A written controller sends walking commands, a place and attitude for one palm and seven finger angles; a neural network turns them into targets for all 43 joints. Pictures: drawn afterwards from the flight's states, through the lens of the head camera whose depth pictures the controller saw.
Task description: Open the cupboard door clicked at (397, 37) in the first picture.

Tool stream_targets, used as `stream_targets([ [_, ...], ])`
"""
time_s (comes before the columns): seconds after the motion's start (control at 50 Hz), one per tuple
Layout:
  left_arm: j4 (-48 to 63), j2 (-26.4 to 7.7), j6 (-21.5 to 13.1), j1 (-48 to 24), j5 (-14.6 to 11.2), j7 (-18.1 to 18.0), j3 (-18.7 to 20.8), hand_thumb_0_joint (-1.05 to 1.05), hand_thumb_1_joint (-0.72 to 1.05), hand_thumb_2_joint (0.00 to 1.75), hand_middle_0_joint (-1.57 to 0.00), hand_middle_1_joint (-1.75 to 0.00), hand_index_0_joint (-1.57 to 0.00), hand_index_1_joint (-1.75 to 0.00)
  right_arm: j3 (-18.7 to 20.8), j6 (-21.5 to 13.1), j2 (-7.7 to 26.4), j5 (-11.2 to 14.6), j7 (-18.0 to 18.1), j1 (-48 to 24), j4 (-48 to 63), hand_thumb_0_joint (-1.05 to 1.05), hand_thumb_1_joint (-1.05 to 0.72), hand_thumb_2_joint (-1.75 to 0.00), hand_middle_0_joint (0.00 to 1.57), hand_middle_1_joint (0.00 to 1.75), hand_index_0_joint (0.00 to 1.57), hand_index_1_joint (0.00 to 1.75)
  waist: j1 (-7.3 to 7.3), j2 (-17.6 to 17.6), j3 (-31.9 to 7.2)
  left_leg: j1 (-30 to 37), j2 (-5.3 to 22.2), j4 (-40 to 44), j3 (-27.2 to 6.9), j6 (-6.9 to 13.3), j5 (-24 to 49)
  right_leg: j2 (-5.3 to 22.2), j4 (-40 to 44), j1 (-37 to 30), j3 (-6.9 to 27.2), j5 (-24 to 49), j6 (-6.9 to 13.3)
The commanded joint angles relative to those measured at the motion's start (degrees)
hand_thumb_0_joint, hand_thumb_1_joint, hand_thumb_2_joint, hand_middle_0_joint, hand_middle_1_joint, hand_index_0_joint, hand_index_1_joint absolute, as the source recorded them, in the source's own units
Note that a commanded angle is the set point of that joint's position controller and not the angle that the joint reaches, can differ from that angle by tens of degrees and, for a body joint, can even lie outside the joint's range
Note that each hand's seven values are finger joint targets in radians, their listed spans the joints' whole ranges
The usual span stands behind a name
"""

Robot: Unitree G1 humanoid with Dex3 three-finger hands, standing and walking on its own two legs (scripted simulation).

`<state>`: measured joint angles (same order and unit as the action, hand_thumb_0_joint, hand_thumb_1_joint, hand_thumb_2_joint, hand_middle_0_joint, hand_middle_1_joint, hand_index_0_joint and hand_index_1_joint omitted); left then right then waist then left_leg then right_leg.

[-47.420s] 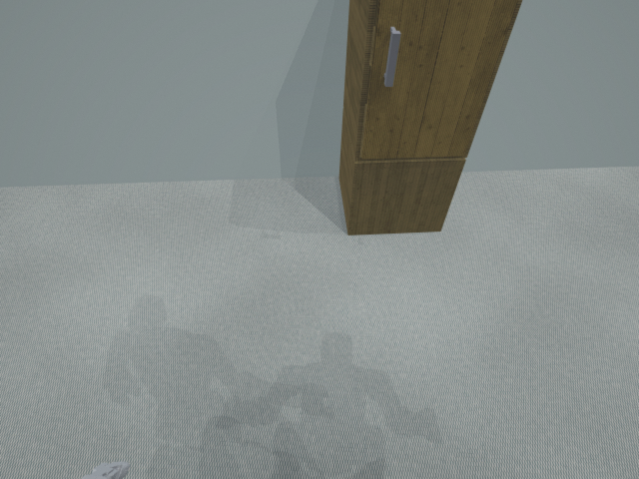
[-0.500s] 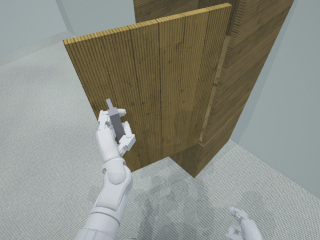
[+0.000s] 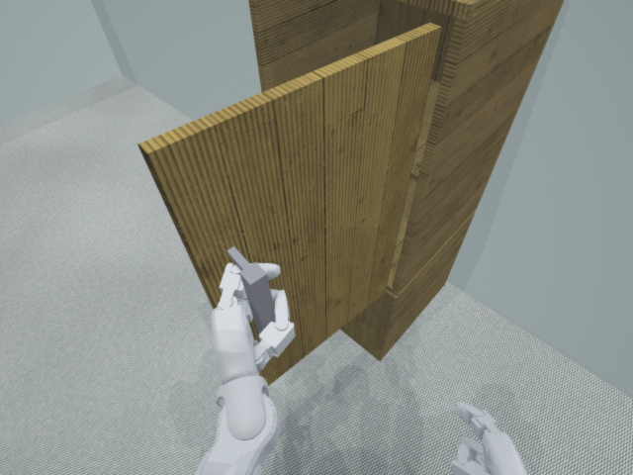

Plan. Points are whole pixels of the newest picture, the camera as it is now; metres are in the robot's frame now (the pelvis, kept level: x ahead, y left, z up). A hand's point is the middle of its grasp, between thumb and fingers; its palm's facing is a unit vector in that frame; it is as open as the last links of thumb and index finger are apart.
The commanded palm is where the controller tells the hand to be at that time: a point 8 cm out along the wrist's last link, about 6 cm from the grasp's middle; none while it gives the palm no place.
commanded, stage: open thumb and fingers to let go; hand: left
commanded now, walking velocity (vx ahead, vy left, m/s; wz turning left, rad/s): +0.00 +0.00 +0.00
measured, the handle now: (253, 296) +0.33 +0.09 +0.06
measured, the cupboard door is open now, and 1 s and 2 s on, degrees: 83 81 85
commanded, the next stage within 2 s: slide the hand sideways off the handle in 0.84 s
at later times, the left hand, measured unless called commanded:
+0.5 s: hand (273, 317) +0.30 +0.07 +0.06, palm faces +0.32 -0.95 -0.03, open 11.9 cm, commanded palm +0.25 +0.09 +0.06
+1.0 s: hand (278, 328) +0.28 +0.06 +0.06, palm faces +0.26 -0.96 -0.04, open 15.0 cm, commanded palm +0.24 +0.09 +0.06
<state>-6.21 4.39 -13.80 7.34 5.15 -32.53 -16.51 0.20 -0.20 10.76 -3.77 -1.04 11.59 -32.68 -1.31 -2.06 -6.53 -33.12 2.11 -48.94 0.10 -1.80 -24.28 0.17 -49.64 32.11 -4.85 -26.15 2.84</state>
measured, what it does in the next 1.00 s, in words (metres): stands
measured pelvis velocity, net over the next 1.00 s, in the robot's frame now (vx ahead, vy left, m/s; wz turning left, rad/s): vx -0.01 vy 0.00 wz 0.02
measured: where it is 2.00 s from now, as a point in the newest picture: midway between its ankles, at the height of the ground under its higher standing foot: outside the picture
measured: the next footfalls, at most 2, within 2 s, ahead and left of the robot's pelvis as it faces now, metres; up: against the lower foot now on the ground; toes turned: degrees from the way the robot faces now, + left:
none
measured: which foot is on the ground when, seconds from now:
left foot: down 0.00-1.00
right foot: down 0.00-1.00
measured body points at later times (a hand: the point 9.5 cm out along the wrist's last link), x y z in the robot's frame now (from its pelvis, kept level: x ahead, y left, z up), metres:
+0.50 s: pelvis +0.00 +0.00 -0.01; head +0.03 -0.01 +0.44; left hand +0.27 +0.11 +0.06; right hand +0.17 -0.21 -0.11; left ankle +0.00 +0.14 -0.70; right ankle -0.01 -0.09 -0.70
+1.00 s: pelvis -0.01 +0.00 -0.01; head +0.02 -0.02 +0.44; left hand +0.26 +0.11 +0.07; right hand +0.17 -0.21 -0.11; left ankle +0.00 +0.14 -0.70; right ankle -0.01 -0.09 -0.70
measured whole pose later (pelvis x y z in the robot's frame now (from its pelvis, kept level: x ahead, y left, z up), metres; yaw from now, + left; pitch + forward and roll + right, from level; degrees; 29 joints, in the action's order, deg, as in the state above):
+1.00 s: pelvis -0.01 +0.00 -0.01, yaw +1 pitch +9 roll +0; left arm -6.4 4.4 -10.6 4.1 5.1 -28.9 -15.4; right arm -0.7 -0.7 10.7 -3.2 -1.2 10.6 -32.3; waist 0.1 -2.3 -6.3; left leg -36.1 1.3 -51.7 -1.1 -1.7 -24.2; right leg 1.0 -52.6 34.6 -6.0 -26.7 3.0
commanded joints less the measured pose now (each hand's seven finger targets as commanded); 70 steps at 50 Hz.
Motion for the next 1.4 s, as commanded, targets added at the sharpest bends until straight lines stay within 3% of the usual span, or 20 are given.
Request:
stream_targets([
  [0.0, 9.03, 7.69, -0.55, -16.2, 0.21, -2.71, 2.77, 0.0, 0.9, 0.9, -0.4, -1.35, -0.4, -1.35, 0.94, -2.49, 3.99, -0.09, 0.95, -6.88, 7.7, 0.0, -0.9, -0.9, 0.2, 0.3, 0.2, 0.3, 0.75, 5.66, -10.06, 4.35, -3.21, 2.61, -0.02, 2.33, 11.19, 0.96, 9.17, -4.2, 3.25, 15.25, -1.6],
  [0.08, 10.65, 10.4, 0.78, -12.82, 0.26, -1.33, -0.13, 0.0, 0.62, 0.78, -0.38, -1.32, -0.38, -1.32, 1.24, -1.73, 3.87, 0.08, 0.45, -5.55, 8.75, 0.0, -0.9, -0.9, 0.2, 0.3, 0.2, 0.3, 1.07, 5.89, -13.92, 5.86, -2.75, 2.47, -0.16, 2.15, 16.77, 0.6, 6.42, -6.81, 1.86, 24.29, -1.49],
  [0.16, 11.77, 10.97, 1.19, -12.08, 0.26, -0.05, -1.35, 0.0, 0.34, 0.66, -0.36, -1.29, -0.36, -1.29, 1.24, -1.29, 4.14, 0.23, 0.2, -4.96, 9.26, 0.0, -0.9, -0.9, 0.2, 0.3, 0.2, 0.3, 0.53, 6.65, -12.68, 5.97, -2.49, 2.19, -0.58, 2.18, 17.84, 0.61, 6.34, -6.9, 1.84, 26.65, -1.67],
  [0.32, 14.71, 11.7, 1.47, -13.15, 1.18, -0.12, -3.57, 0.0, -0.22, 0.42, -0.32, -1.23, -0.32, -1.23, 1.14, -1.4, 4.14, 0.52, -0.18, -5.48, 10.4, 0.0, -0.9, -0.9, 0.2, 0.3, 0.2, 0.3, 0.27, 3.46, -12.51, 5.43, -2.44, 1.79, -1.13, 2.16, 15.61, 0.3, 5.48, -4.5, 1.19, 20.81, -0.91],
  [0.4, 14.09, 10.82, 1.84, -14.5, 0.7, -0.59, -2.49, 0.0, -0.5, 0.3, -0.3, -1.2, -0.3, -1.2, 1.16, -1.8, 4.31, 0.54, 0.16, -5.58, 10.19, 0.0, -0.9, -0.9, 0.2, 0.3, 0.2, 0.3, 0.35, 5.68, -12.82, 4.52, -2.64, 1.66, -1.17, 2.26, 14.05, 0.49, 6.14, -4.54, 1.7, 19.44, -1.2],
  [0.44, 14.49, 9.89, 1.5, -14.71, 0.65, -0.88, -1.63, 0.0, -0.5, 0.3, -0.3, -1.2, -0.3, -1.2, 1.26, -1.97, 4.31, 0.53, 0.44, -5.49, 10.01, 0.0, -0.9, -0.9, 0.2, 0.3, 0.2, 0.3, 0.53, 6.17, -13.47, 4.31, -2.77, 1.48, -1.02, 2.26, 13.74, 0.64, 6.55, -5.03, 2.33, 19.41, -1.33],
  [0.56, 13.58, 9.44, 1.0, -14.42, 0.95, -1.36, -0.86, 0.0, -0.5, 0.3, -0.25, -0.9, -0.25, -0.9, 1.42, -2.75, 4.3, 0.26, 0.64, -5.04, 9.47, 0.0, -0.9, -0.9, 0.2, 0.3, 0.2, 0.3, 0.92, 5.95, -13.38, 3.69, -2.76, 1.62, -0.92, 2.23, 13.61, 0.68, 6.78, -5.41, 2.46, 18.86, -1.26],
  [0.8, 12.02, 9.57, 0.25, -16.57, 0.91, -1.35, -0.94, 0.0, -0.5, 0.3, -0.15, -0.3, -0.15, -0.3, 1.27, -3.28, 4.22, 0.24, 0.64, -5.16, 8.96, 0.0, -0.9, -0.9, 0.2, 0.3, 0.2, 0.3, 0.29, 6.45, -11.88, 3.64, -2.96, 1.59, -0.83, 2.33, 11.24, 1.11, 8.11, -3.98, 3.14, 15.4, -1.57],
  [0.92, 12.23, 9.72, -0.24, -17.91, 0.52, -1.43, -0.87, 0.0, -0.5, 0.3, -0.15, -0.3, -0.15, -0.3, 1.19, -3.47, 4.11, 0.27, 0.65, -5.73, 8.84, 0.0, -0.9, -0.9, 0.2, 0.3, 0.2, 0.3, 0.11, 6.77, -11.63, 3.72, -3.12, 1.34, -0.8, 2.35, 10.48, 1.15, 8.36, -3.23, 3.19, 14.18, -1.69],
  [0.94, 12.02, 3.74, -2.33, -16.82, 5.93, 10.43, -12.0, 0.0, -0.5, 0.3, -0.15, -0.3, -0.15, -0.3, 1.05, -3.16, 6.62, 0.67, 0.16, -1.95, 7.16, 0.0, -0.9, -0.9, 0.2, 0.3, 0.2, 0.3, -4.3, 9.84, -7.61, 4.03, -3.28, 1.32, -0.72, 3.61, 11.55, 1.21, 7.3, -1.26, 4.46, 19.64, -1.78],
  [0.96, 15.9, -0.15, -4.72, -20.25, 3.42, 17.19, -7.91, 0.0, -0.5, 0.3, -0.15, -0.3, -0.15, -0.3, 1.78, -3.04, 6.51, 1.36, 0.45, -1.36, 8.96, 0.0, -0.9, -0.9, 0.2, 0.3, 0.2, 0.3, -2.88, 6.73, -11.67, 4.04, -3.36, 0.99, -0.74, 3.86, 12.88, 1.49, 5.96, -3.12, 4.58, 22.19, -1.26],
  [0.98, 17.6, -1.33, -6.46, -20.8, 2.15, 22.03, -7.89, 0.0, -0.5, 0.3, -0.15, -0.3, -0.15, -0.3, 1.56, -3.64, 6.34, 1.51, 0.79, -1.57, 9.77, 0.0, -0.9, -0.9, 0.2, 0.3, 0.2, 0.3, -2.32, 4.63, -14.34, 4.78, -3.55, 0.49, -0.58, 4.01, 13.2, 1.72, 4.99, -4.32, 5.03, 23.51, -1.42],
  [1.02, 17.81, -2.67, -8.31, -18.54, -1.76, 30.52, -7.34, 0.0, -0.5, 0.3, -0.15, -0.3, -0.15, -0.3, 1.13, -4.72, 6.42, 2.37, 1.34, -1.17, 10.94, 0.0, -0.9, -0.9, 0.2, 0.3, 0.2, 0.3, -2.58, 3.97, -14.58, 5.09, -3.71, 0.31, -0.8, 4.09, 12.59, 1.75, 4.95, -4.5, 5.2, 23.07, -1.47],
  [1.06, 17.36, -1.92, -7.41, -15.7, -6.94, 33.62, -4.88, 0.0, -0.5, 0.3, -0.15, -0.3, -0.15, -0.3, 0.63, -5.45, 6.23, 3.61, 1.81, -2.04, 12.49, 0.0, -0.9, -0.9, 0.2, 0.3, 0.2, 0.3, -1.81, 3.97, -11.77, 4.84, -3.5, 1.37, -1.11, 3.68, 9.35, 1.18, 6.7, -3.42, 4.75, 16.7, -1.3],
  [1.08, 16.01, -0.85, -6.59, -16.17, -8.81, 33.37, -3.93, 0.0, -0.5, 0.3, -0.15, -0.3, -0.15, -0.3, 0.3, -5.76, 6.18, 3.83, 2.06, -2.2, 12.71, 0.0, -0.9, -0.9, 0.2, 0.3, 0.2, 0.3, -2.17, 5.96, -9.59, 3.87, -3.49, 1.78, -1.37, 3.52, 6.89, 1.0, 7.52, -2.04, 4.23, 12.73, -1.65],
  [1.12, 15.11, -2.93, -5.36, -15.13, -10.37, 31.09, 0.65, 0.0, -0.5, 0.3, -0.15, -0.3, -0.15, -0.3, 0.27, -6.05, 6.57, 4.0, 2.41, -2.85, 13.0, 0.0, -0.9, -0.9, 0.2, 0.3, 0.2, 0.3, -0.86, 8.6, -8.03, 2.41, -3.51, 2.41, -1.46, 3.1, 3.87, 1.03, 9.13, -1.47, 4.63, 6.16, -1.83],
  [1.16, 16.4, -4.58, -4.79, -13.52, -9.57, 28.43, 2.89, 0.0, -0.5, 0.3, -0.15, -0.3, -0.15, -0.3, 0.19, -6.08, 6.69, 3.86, 2.12, -3.28, 13.51, 0.0, -0.9, -0.9, 0.2, 0.3, 0.2, 0.3, 0.86, 5.89, -8.57, 2.58, -3.8, 3.32, -1.21, 2.92, 4.02, 0.93, 8.6, -2.27, 4.2, 5.0, -1.42],
  [1.22, 17.18, -4.37, -4.45, -11.4, -7.5, 25.52, 3.09, 0.0, -0.5, 0.3, -0.15, -0.3, -0.15, -0.3, 0.27, -5.88, 6.4, 3.59, 1.49, -2.77, 14.16, 0.0, -0.9, -0.9, 0.2, 0.3, 0.2, 0.3, 0.81, 5.76, -9.11, 3.25, -3.5, 3.5, -0.98, 2.94, 5.23, 0.68, 7.16, -1.75, 3.27, 7.32, -1.35],
  [1.26, 17.1, -5.68, -4.38, -7.66, -6.58, 24.59, 4.44, 0.0, -0.5, 0.3, -0.15, -0.3, -0.15, -0.3, 0.42, -5.54, 6.62, 3.36, 1.22, -2.23, 14.68, 0.0, -0.9, -0.9, 0.2, 0.3, 0.2, 0.3, 1.81, 6.77, -9.67, 2.45, -3.45, 3.72, -0.95, 2.91, 6.37, 0.5, 6.5, -3.07, 3.01, 8.73, -1.16],
  [1.38, 21.79, -6.85, -5.19, 1.23, -6.1, 25.11, 5.57, 0.0, -0.5, 0.3, -0.15, -0.3, -0.15, -0.3, 0.52, -4.7, 6.12, 3.4, 0.71, -1.91, 16.41, 0.0, -0.9, -0.9, 0.2, 0.3, 0.2, 0.3, 2.63, 4.97, -9.76, 2.19, -3.16, 3.42, 0.13, 2.84, 8.49, 0.27, 5.49, -4.38, 3.28, 12.8, -0.97],
])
